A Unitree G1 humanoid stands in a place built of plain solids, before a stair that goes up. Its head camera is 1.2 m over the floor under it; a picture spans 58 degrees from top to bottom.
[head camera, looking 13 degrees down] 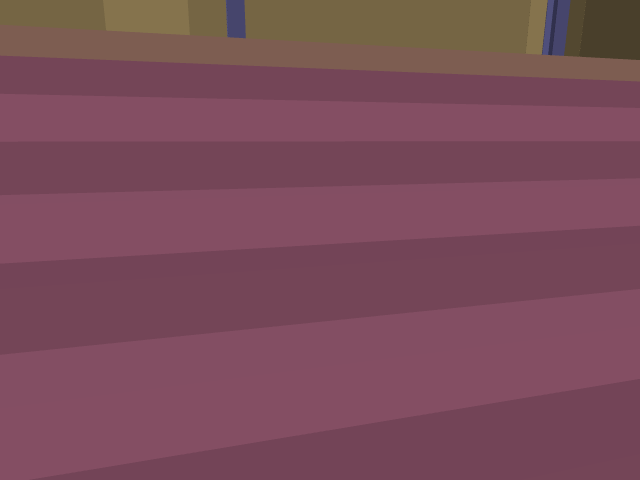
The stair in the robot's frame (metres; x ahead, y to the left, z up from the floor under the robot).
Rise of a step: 0.20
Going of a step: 0.29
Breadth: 6.55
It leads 14 degrees to the left of straight ahead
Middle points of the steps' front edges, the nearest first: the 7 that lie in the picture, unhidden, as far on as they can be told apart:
1.03 0.16 0.60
1.31 0.24 0.80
1.60 0.31 1.00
1.88 0.38 1.19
2.17 0.45 1.39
2.45 0.52 1.59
2.73 0.59 1.79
